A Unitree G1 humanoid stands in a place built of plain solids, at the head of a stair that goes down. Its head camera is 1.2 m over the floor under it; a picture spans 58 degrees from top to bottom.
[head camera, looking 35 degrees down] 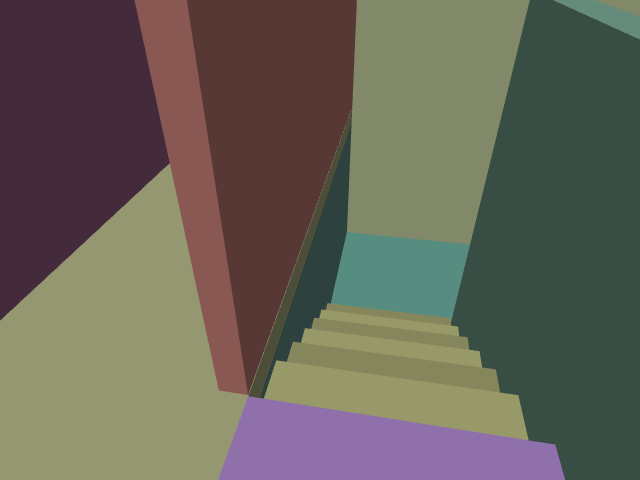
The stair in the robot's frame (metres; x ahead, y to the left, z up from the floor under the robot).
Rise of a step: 0.18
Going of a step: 0.27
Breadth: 0.92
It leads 10 degrees to the right of straight ahead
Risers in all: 7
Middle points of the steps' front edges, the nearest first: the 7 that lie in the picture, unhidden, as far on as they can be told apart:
0.76 -0.23 0.00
1.06 -0.28 -0.18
1.32 -0.32 -0.37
1.58 -0.37 -0.55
1.84 -0.42 -0.73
2.10 -0.46 -0.92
2.36 -0.51 -1.10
